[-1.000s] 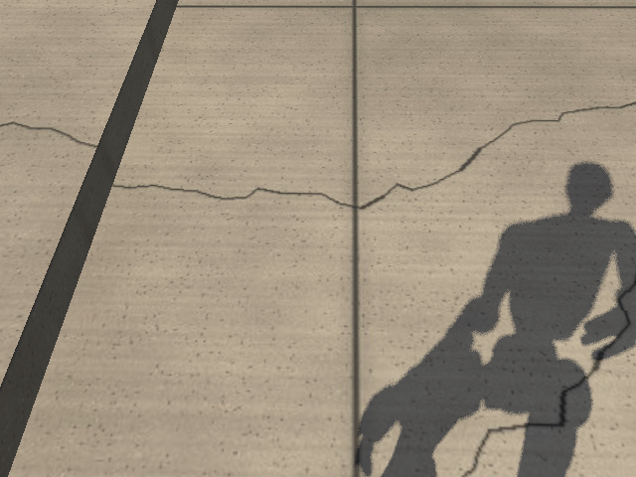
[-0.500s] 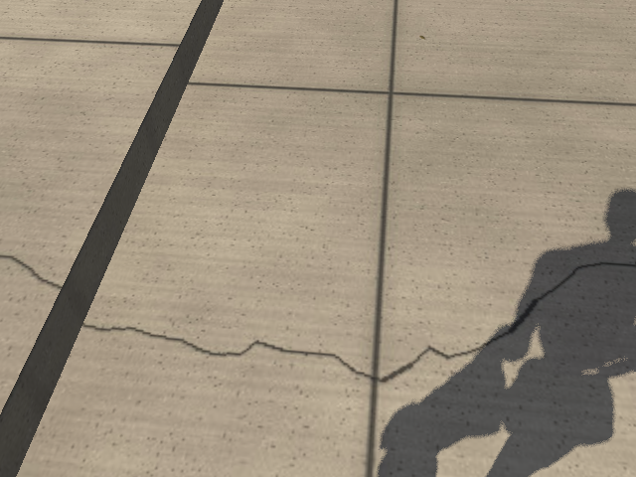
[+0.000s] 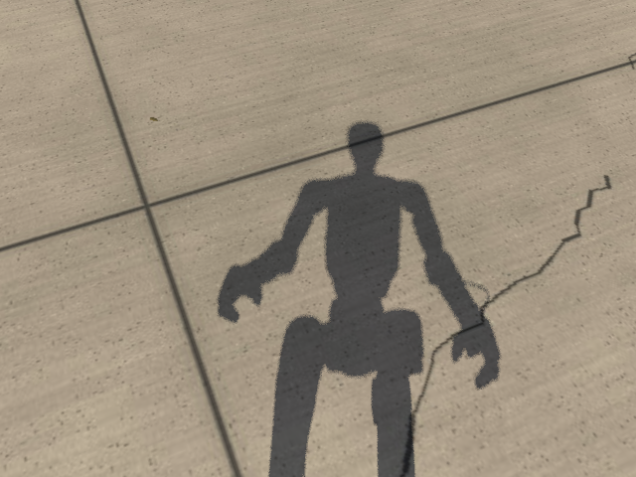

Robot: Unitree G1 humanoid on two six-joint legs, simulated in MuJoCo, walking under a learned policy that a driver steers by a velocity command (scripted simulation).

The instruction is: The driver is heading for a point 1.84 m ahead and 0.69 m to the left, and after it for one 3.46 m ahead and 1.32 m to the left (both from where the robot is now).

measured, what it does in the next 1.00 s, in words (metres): walks ahead, turning left: right foot, then left foot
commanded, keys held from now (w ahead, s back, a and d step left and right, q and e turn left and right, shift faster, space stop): w+q+shift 0.98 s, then w+e+shift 0.02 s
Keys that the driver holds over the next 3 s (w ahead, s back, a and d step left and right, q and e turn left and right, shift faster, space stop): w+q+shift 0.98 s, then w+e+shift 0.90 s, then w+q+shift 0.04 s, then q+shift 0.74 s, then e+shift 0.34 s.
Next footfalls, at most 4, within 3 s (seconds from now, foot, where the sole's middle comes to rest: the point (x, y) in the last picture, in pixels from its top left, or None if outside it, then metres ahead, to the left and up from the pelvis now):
0.20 right None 0.38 -0.10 -0.77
0.64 left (260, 349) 0.78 0.14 -0.77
1.06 right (231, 211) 1.22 0.23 -0.77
1.46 left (99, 188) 1.32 0.62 -0.77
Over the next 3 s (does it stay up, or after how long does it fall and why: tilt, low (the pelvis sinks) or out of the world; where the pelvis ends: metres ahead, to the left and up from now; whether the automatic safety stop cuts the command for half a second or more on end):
stays up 2.08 0.68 0.01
